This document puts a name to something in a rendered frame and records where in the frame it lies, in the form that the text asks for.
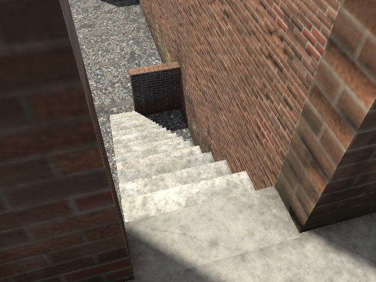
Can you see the stairs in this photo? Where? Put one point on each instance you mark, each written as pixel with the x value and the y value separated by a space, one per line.
pixel 159 172

